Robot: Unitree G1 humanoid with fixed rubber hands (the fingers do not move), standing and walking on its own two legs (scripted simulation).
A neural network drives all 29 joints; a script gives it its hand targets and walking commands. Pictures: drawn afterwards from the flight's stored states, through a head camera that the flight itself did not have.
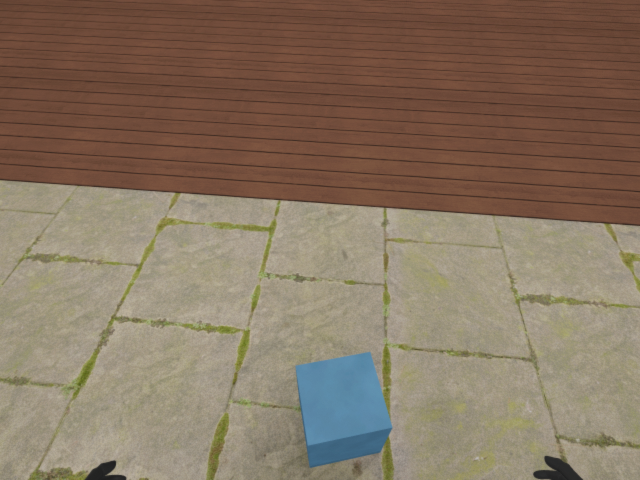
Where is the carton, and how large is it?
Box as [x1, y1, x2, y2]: [295, 352, 392, 467]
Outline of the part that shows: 370,352 295,366 299,400 310,467 380,451 392,427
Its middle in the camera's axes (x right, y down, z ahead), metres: +0.05 +0.48 +1.08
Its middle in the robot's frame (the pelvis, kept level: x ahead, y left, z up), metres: +0.41 -0.04 -0.66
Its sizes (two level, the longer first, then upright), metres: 0.210 0.200 0.250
